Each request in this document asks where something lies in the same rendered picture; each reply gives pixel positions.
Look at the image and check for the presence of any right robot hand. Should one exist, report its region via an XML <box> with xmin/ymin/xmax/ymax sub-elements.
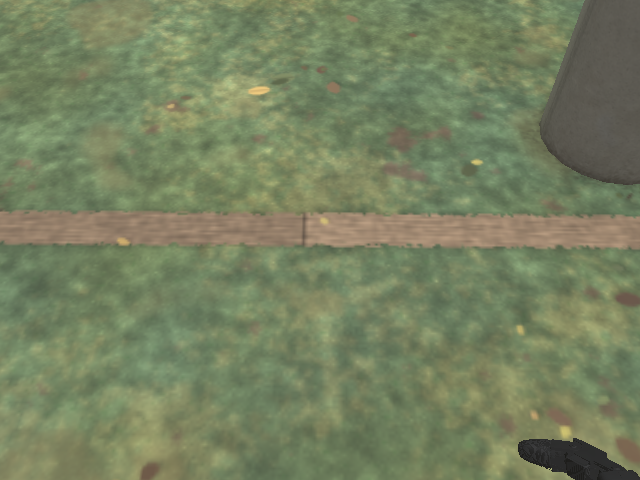
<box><xmin>518</xmin><ymin>438</ymin><xmax>640</xmax><ymax>480</ymax></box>

